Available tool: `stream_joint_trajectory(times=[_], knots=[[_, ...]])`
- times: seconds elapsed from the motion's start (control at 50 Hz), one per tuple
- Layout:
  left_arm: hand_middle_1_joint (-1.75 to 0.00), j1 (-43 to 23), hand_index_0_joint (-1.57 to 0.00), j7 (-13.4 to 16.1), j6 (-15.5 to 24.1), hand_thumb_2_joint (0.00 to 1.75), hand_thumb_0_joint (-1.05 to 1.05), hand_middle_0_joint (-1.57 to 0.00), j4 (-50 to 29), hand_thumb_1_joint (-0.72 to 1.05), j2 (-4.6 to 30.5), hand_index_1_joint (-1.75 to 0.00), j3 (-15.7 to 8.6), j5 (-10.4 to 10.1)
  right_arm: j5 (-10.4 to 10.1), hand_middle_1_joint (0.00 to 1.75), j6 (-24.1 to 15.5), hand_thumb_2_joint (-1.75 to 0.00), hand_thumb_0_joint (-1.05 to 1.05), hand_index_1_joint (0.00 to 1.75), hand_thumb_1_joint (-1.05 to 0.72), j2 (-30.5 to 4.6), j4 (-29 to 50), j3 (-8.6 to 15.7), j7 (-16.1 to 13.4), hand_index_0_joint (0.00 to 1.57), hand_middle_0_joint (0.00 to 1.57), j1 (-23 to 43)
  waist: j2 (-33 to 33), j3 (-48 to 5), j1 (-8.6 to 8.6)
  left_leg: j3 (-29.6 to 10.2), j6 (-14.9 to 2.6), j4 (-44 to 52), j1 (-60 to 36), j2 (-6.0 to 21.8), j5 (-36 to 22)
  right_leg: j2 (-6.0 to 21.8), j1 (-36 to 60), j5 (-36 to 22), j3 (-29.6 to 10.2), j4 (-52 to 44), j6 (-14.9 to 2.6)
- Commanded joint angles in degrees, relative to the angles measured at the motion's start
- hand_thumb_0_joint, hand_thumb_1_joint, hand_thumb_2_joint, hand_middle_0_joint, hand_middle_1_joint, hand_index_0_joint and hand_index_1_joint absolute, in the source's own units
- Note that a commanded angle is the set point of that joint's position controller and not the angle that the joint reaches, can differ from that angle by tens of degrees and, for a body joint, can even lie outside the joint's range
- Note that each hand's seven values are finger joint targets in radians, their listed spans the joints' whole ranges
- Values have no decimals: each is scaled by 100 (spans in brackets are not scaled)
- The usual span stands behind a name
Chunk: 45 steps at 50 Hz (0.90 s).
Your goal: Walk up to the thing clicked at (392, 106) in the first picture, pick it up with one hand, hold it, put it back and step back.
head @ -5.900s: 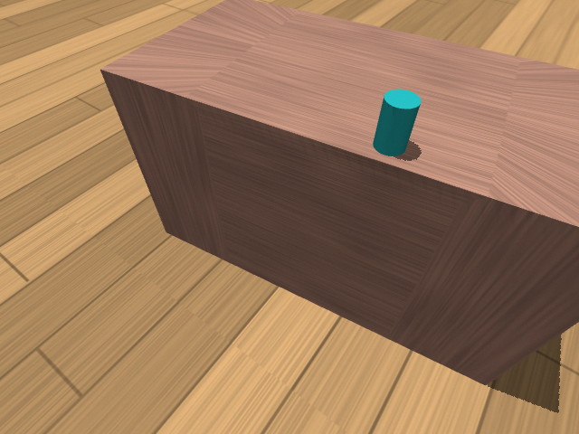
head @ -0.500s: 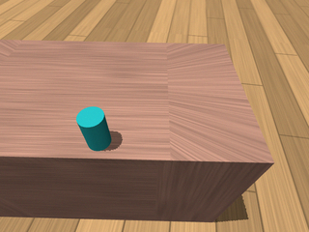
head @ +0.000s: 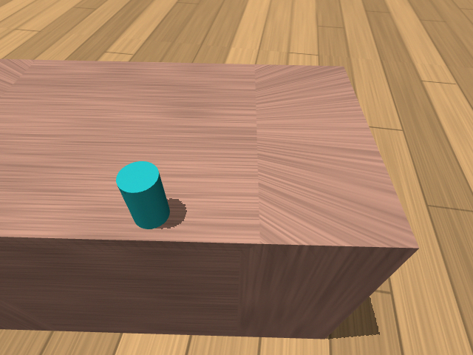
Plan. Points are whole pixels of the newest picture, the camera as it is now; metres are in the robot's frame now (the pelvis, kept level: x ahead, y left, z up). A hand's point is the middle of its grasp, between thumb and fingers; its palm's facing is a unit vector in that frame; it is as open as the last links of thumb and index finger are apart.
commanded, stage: stand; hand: left
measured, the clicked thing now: (145, 196) +0.39 +0.18 +0.03
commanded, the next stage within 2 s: rise first in 0.16 s
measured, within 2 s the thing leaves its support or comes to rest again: neither
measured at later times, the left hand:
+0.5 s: hand (108, 345) +0.17 +0.24 -0.13, palm faces +0.16 -0.94 -0.31, open 10.9 cm
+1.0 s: hand (78, 308) +0.20 +0.25 +0.01, palm faces +0.26 -0.90 -0.34, open 17.4 cm
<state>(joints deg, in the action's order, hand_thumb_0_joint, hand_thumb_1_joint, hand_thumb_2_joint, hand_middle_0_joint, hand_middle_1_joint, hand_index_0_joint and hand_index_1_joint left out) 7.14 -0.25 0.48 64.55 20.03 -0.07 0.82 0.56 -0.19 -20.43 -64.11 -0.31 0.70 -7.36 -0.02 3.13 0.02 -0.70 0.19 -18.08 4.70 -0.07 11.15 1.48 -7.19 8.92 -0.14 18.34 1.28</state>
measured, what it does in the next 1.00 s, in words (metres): stands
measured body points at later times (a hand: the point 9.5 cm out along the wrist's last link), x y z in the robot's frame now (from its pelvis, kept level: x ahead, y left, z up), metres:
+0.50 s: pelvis -0.01 +0.00 -0.01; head +0.03 +0.00 +0.44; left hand +0.16 +0.29 -0.11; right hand +0.15 -0.28 -0.11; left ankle -0.01 +0.12 -0.75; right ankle +0.01 -0.13 -0.75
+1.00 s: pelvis +0.01 +0.01 -0.01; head +0.01 -0.01 +0.44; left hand +0.18 +0.30 +0.03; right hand +0.17 -0.25 -0.09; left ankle -0.01 +0.12 -0.75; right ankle +0.01 -0.13 -0.75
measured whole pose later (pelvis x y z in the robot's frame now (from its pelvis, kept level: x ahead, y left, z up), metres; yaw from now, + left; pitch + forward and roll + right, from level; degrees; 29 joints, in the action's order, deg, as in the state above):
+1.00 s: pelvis +0.01 +0.01 -0.01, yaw +0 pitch -2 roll +0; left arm 24.2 3.3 5.0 4.1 16.5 -9.6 -3.1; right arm -1.9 -4.9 -12.9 -32.1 4.9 -2.3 -15.7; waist -2.2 0.6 -1.9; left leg -0.4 -0.2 -23.8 6.2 0.0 15.5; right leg 1.4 -8.3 12.5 -0.4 22.9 1.5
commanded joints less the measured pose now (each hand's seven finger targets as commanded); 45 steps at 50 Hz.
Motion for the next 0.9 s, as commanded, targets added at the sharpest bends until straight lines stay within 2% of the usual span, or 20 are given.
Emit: stream_joint_trajectory(times=[0.0, 0.22, 0.24, 0.26, 0.28, 0.3, 0.32, 0.34, 0.38, 0.42, 0.44, 0.48, 0.5, 0.56, 0.62, 0.66, 0.7, 0.74, 0.78, 0.88], knots=[[-30, -187, -20, 62, 132, 90, 0, -20, -323, 90, 1247, -30, -191, -23, -9, 30, -145, -90, 0, 30, -90, -1223, 310, 255, -102, 20, 20, 204, 7, -361, -18, -527, -134, 349, 198, 714, -560, 600, 182, -541, -495, -241, -233], [-30, -206, -20, 85, 128, 90, 0, -20, -335, 90, 1272, -30, -204, -32, -10, 30, -137, -90, 0, 30, -90, -1214, 338, 261, -116, 20, 20, 219, 1, -451, -1, -494, -142, 290, 115, 734, -821, 607, 254, -795, -475, -178, -241], [-22, -205, -12, 84, 130, 82, 0, -12, -338, 82, 1239, -22, -197, -27, -14, 22, -134, -82, 0, 22, -82, -1230, 341, 263, -115, 12, 12, 239, 2, -450, -12, -496, -157, 255, 89, 750, -851, 613, 264, -839, -479, -185, -237], [-14, -2215, -4, 124, 588, 74, 0, -5, -2349, 74, 125, -14, -14, -502, -587, 14, -808, -74, 0, 14, -74, -176, 2351, 42, -198, 5, 5, 2250, -21, -574, 220, 176, -27, -353, 852, -34, -380, -106, -571, -242, 204, 305, -154], [-8, -2086, -6, 271, 816, 66, 0, -8, -2583, 66, 549, -10, -85, -667, -640, 6, -931, -66, 0, 6, -66, -288, 2550, -17, -271, 5, 5, 2035, 263, -677, -34, 117, -36, -164, 667, 4, 13, -79, -148, 196, 209, 184, -154], [-8, -1304, -6, 353, 795, 58, 0, -8, -2059, 58, 888, -10, -279, -668, -636, 5, -876, -58, 0, 5, -58, -834, 1995, 300, -370, 5, 5, 1407, -72, -410, 45, 192, -25, -102, 772, 5, 181, -113, -311, 275, 185, 203, -195], [-8, -1004, -6, 417, 716, 50, 0, -8, -1710, 50, 1279, -10, -612, -642, -602, 5, -760, -50, 0, 5, -50, -982, 1398, 529, -443, 5, 5, 1059, -82, -300, -3, 255, -22, -315, 1094, -50, 208, -108, -545, 327, 186, 297, -192], [-8, -935, -5, 482, 665, 42, 0, -7, -1683, 42, 1506, -9, -895, -599, -549, 5, -753, -42, 0, 5, -42, -1306, 1403, 847, -507, 5, 5, 1082, 21, -636, -37, 244, -25, -480, 1082, -11, 23, -132, -559, 126, 196, 479, -199], [-7, -806, -6, 493, 725, 26, 0, -6, -1731, 26, 1065, -7, -888, -462, -374, 5, -795, -26, 0, 5, -27, -868, 1368, 845, -500, 5, 5, 918, -196, -1275, -51, 196, -14, -619, 976, 7, -374, -129, -395, -348, 157, 687, -207], [-7, 200, -8, 479, 675, 19, 0, -6, -2119, 17, 1018, -5, -1165, -325, -278, 5, -719, -20, 0, 5, -16, -865, 1445, 1208, -470, 5, 5, -309, -296, -1667, -14, 199, -3, -615, 667, -23, -1001, -182, -190, -873, 208, 674, -205], [-7, 571, -8, 458, 600, 15, 0, -6, -1944, 9, 735, -4, -1037, -327, -300, 5, -685, -18, 0, 5, -9, -684, 1485, 1095, -453, 5, 5, -309, -180, -1391, -65, 216, 1, -547, 697, -40, -1121, -194, -191, -958, 232, 611, -202], [-7, 335, -8, 472, 620, 12, 0, -6, -2739, -4, 978, -4, -1256, -308, -306, 5, -660, -15, 0, 5, 2, -611, 2066, 1087, -451, 5, 5, -48, -148, -1557, -145, 251, 16, -538, 592, -57, -1383, -183, 6, -1158, 241, 525, -172], [-7, 552, -8, 454, 560, 10, 0, -5, -2708, -7, 831, -4, -1240, -322, -315, 5, -588, -13, 0, 5, 8, -397, 1949, 981, -420, 5, 5, -280, -198, -1447, -165, 254, 20, -508, 615, -43, -1400, -194, -54, -1142, 270, 527, -183], [-6, 152, -6, 455, 543, 8, 0, -6, -3673, -28, 569, -6, -1011, -370, -329, 5, -578, -9, 0, 5, 23, -188, 2635, 783, -436, 5, 5, 161, -234, -1095, -165, 258, 14, -377, 700, -12, -1003, -163, -238, -746, 251, 411, -192], [-6, 48, -5, 515, 610, 6, 0, -6, -4561, -43, 588, -7, -975, -354, -316, 5, -644, -6, 0, 5, 36, -128, 3400, 663, -472, 5, 5, 460, -88, -1204, -159, 239, -30, -338, 603, 5, -921, -149, -46, -684, 246, 356, -177], [-6, 66, -4, 587, 649, 5, 0, -6, -5028, -54, 847, -7, -1194, -341, -287, 5, -669, -4, 0, 5, 46, -203, 3555, 669, -516, 5, 5, 289, -178, -1088, -177, 230, -21, -288, 581, 21, -837, -166, -16, -590, 244, 339, -190], [-5, 267, -4, 613, 687, 4, 0, -6, -5534, -57, 750, -7, -1210, -344, -239, 5, -728, -3, 0, 5, 49, -348, 3737, 825, -550, 5, 5, -17, -235, -1154, -119, 205, 3, -280, 417, 55, -987, -196, 82, -702, 274, 364, -201], [-5, 752, -4, 609, 673, 4, 0, -6, -5812, -58, 724, -7, -1271, -351, -246, 5, -739, -2, 0, 5, 50, -198, 3920, 740, -539, 5, 5, -364, -249, -1037, -133, 230, 15, -293, 377, 51, -1171, -185, 153, -864, 274, 351, -213], [-5, 816, -3, 608, 692, 3, 0, -5, -6145, -57, 772, -7, -1392, -354, -235, 5, -766, -2, 0, 5, 52, -312, 4130, 847, -542, 5, 5, -30, -135, -1002, -201, 199, 33, -303, 365, 66, -1422, -196, 245, -1041, 299, 383, -216], [-5, 1373, -3, 446, 735, 3, 0, -5, -6852, -56, 519, -6, -1326, -397, -250, 5, -719, -2, 0, 5, 53, -80, 3949, 897, -423, 5, 5, -778, -231, -580, -114, 216, 22, -183, 280, 78, -1234, -215, 123, -901, 360, 304, -225]])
